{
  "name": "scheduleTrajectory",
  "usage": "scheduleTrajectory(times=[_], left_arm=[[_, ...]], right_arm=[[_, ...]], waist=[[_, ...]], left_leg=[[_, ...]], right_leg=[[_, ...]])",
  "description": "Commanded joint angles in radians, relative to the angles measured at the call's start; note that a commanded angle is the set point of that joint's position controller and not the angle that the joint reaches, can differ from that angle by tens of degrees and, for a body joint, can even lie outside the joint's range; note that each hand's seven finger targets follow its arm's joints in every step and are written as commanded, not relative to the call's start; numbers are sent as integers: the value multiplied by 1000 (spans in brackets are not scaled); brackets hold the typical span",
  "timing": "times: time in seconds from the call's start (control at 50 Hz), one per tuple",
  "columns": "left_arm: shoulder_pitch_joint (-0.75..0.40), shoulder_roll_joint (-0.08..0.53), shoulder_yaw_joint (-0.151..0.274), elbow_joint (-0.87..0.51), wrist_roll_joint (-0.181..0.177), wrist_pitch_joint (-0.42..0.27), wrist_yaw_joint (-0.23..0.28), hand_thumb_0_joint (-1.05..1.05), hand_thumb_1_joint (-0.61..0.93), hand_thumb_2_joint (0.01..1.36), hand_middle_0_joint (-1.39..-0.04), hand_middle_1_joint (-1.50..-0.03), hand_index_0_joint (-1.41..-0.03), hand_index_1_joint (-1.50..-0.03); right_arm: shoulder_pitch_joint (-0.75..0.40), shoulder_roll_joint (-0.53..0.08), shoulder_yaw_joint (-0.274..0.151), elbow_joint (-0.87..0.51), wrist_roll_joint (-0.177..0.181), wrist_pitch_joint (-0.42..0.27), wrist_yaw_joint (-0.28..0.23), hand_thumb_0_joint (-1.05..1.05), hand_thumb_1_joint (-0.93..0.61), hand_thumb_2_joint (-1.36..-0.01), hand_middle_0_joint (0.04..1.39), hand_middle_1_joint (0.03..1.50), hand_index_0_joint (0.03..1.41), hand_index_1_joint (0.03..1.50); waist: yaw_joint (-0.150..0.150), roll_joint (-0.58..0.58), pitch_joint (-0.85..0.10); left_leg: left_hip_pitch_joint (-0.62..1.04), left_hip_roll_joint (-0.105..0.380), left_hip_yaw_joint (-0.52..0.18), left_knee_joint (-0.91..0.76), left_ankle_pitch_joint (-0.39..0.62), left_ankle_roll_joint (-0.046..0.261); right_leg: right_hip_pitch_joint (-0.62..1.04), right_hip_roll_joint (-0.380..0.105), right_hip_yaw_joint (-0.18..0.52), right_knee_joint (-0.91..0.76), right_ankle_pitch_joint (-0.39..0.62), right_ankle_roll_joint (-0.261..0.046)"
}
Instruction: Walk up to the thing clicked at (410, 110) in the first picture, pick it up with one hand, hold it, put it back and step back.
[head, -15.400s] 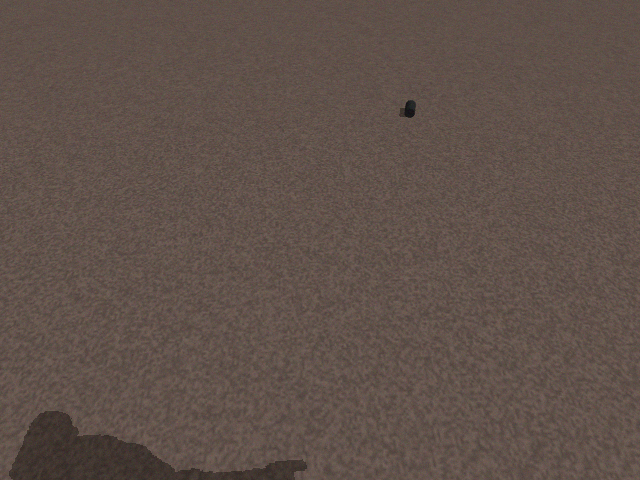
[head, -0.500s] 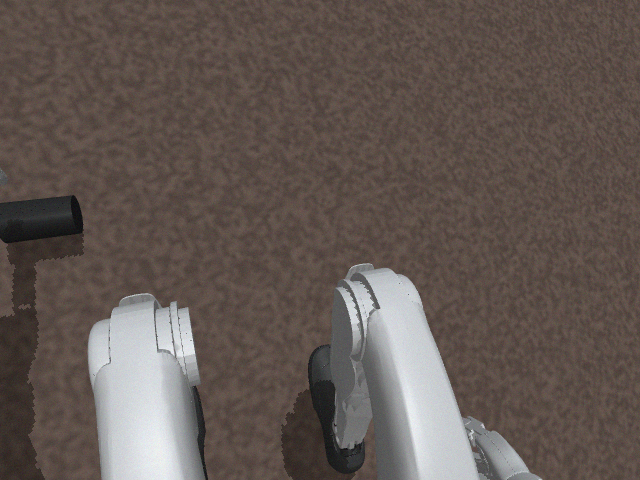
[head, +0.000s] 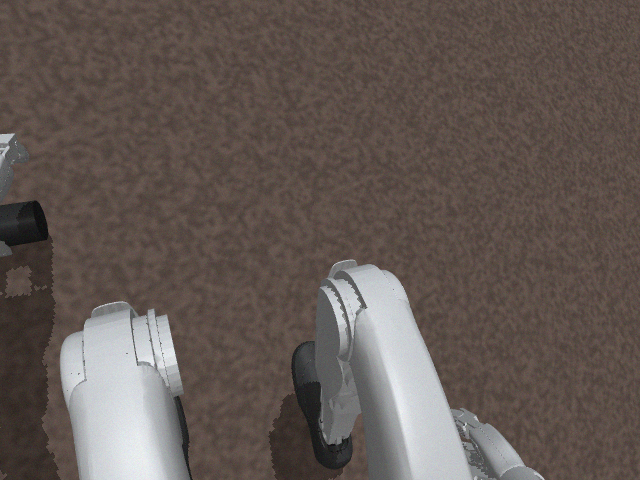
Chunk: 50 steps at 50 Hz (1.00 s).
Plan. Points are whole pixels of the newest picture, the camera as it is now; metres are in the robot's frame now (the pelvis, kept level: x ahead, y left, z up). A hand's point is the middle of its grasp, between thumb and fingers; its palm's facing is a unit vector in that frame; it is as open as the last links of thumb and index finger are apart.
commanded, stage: approach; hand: left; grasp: from above
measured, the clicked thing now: (1, 226) +0.46 +0.34 -0.29
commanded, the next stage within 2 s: close in in 0.30 s
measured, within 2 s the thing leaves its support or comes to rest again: neither
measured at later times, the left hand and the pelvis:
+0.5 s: hand out of the picture +0.42 +0.34 -0.18, palm faces -0.52 -0.11 -0.85, open 13.1 cm; pelvis +0.00 +0.00 +0.00, yaw +0 degrees
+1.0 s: hand out of the picture +0.45 +0.32 -0.23, palm faces -0.44 -0.11 -0.89, open 13.7 cm; pelvis +0.00 +0.00 -0.02, yaw -2 degrees
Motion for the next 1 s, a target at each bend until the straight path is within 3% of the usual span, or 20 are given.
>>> scheduleTrajectory(times=[0.0,0.06,0.14,0.2,0.22,0.36,0.44,0.48,0.52,0.6,0.68,0.74,0.78,0.82,0.84,0.86,0.9,0.94,0.96,0.98], left_arm=[[-291,310,80,-72,0,64,80,0,-264,777,-339,-717,-330,-726],[-242,366,125,-88,-30,109,88,0,-263,763,-341,-729,-338,-733],[-190,397,136,-121,-78,146,39,0,-294,774,-315,-745,-314,-747],[-161,355,99,-136,-127,147,-36,0,-329,798,-273,-791,-278,-785],[-168,375,118,-162,-146,139,-58,0,-329,795,-264,-804,-275,-793],[-179,218,17,-225,-160,10,-185,0,-349,815,-259,-823,-264,-817],[-222,203,-8,-287,-125,-67,-144,0,-416,864,-209,-841,-210,-841],[-187,276,58,-252,-89,-85,-87,0,-429,877,-198,-837,-195,-840],[-206,255,44,-217,-49,-89,-36,0,-444,898,-182,-833,-174,-842],[-241,313,97,-147,26,-64,76,0,-449,951,-199,-796,-158,-838],[-294,276,48,3,62,-19,152,0,-449,931,-167,-826,-140,-853],[-308,303,65,28,41,22,187,0,-441,934,-183,-817,-152,-848],[-316,295,48,68,37,44,192,0,-419,914,-176,-841,-159,-858],[-314,307,48,84,9,60,183,0,-423,898,-165,-858,-155,-868],[-343,359,81,40,-8,59,182,0,-425,903,-169,-851,-155,-864],[-294,341,58,104,-14,70,170,0,-438,906,-159,-862,-147,-874],[-281,422,124,70,-25,72,163,0,-449,911,-142,-882,-134,-890],[-252,431,139,87,-48,70,144,0,-455,905,-128,-899,-126,-901],[-244,377,95,87,-54,67,126,0,-469,919,-129,-900,-120,-908],[-241,393,108,92,-67,65,117,0,-472,913,-114,-921,-113,-922]], right_arm=[[204,-270,-62,-14,-3,-11,-4,0,-890,-889,200,300,200,300],[188,-271,-52,-38,4,-11,1,0,-894,-890,200,300,200,300],[181,-272,-56,-52,16,-9,5,0,-895,-890,200,300,200,300],[189,-259,-66,-47,23,-10,8,0,-893,-889,200,300,200,300],[182,-272,-71,-76,21,-14,7,0,-893,-889,200,300,200,300],[257,-277,-101,-31,18,-1,0,0,-896,-890,200,300,200,300],[242,-278,-85,-33,13,4,-3,0,-895,-893,200,300,200,300],[225,-291,-83,-29,14,20,-4,0,-892,-892,200,300,200,300],[207,-278,-72,-28,9,24,0,0,-889,-892,200,300,200,300],[181,-288,-65,-23,-9,18,10,0,-888,-896,200,300,200,300],[155,-290,-43,-21,-39,-14,28,0,-887,-895,200,300,200,300],[152,-304,-39,-20,-51,-38,34,0,-889,-896,200,300,200,300],[159,-307,-29,-20,-64,-58,44,0,-888,-896,200,300,200,300],[157,-307,-22,-15,-62,-76,50,0,-891,-897,200,300,200,300],[159,-320,-21,-26,-63,-82,49,0,-891,-896,200,299,200,300],[166,-318,-12,-21,-60,-89,52,0,-893,-897,200,300,200,300],[173,-336,-8,-39,-67,-98,53,0,-893,-897,200,300,200,300],[171,-332,-1,-39,-71,-102,54,0,-893,-897,200,300,199,300],[152,-316,6,-61,-69,-107,57,0,-894,-898,200,300,200,300],[158,-322,7,-52,-72,-108,58,0,-894,-898,200,300,200,300]], waist=[[11,411,-653],[53,423,-690],[60,349,-714],[43,273,-662],[32,241,-664],[-26,248,-620],[-6,321,-616],[27,376,-612],[12,403,-610],[1,453,-594],[-57,429,-500],[-51,444,-542],[-83,430,-552],[-78,410,-552],[-75,407,-570],[-71,405,-542],[-64,386,-562],[-61,372,-556],[-63,378,-553],[-69,357,-550]], left_leg=[[563,-12,106,-253,168,27],[533,-15,123,-251,180,35],[456,-15,137,-227,170,55],[383,-14,129,-213,135,67],[367,-14,123,-208,131,70],[425,-9,88,-215,99,40],[540,-9,66,-223,138,18],[574,-11,58,-242,168,7],[604,-7,63,-241,191,9],[604,-6,74,-242,209,12],[541,-7,76,-237,115,18],[550,-6,72,-228,114,21],[542,-4,75,-199,113,25],[503,-3,78,-183,104,29],[497,0,72,-181,105,32],[479,-1,77,-174,100,33],[478,-1,78,-168,118,36],[445,2,75,-163,111,37],[444,4,75,-154,110,37],[428,3,72,-150,108,40]], right_leg=[[264,38,-74,-212,217,-58],[322,36,-56,-215,234,-59],[406,40,-34,-236,233,-45],[434,43,-12,-257,199,-37],[448,39,-17,-262,195,-33],[382,43,-60,-269,148,-48],[311,39,-91,-239,165,-59],[282,37,-101,-207,180,-64],[259,41,-106,-189,201,-62],[225,40,-112,-168,228,-59],[179,45,-117,-173,165,-53],[189,47,-119,-169,164,-48],[210,48,-113,-167,173,-45],[231,49,-104,-173,167,-44],[247,50,-107,-178,168,-41],[245,48,-102,-174,166,-45],[297,47,-101,-176,183,-41],[320,54,-99,-179,179,-43],[321,55,-89,-174,178,-46],[333,57,-95,-180,182,-43]])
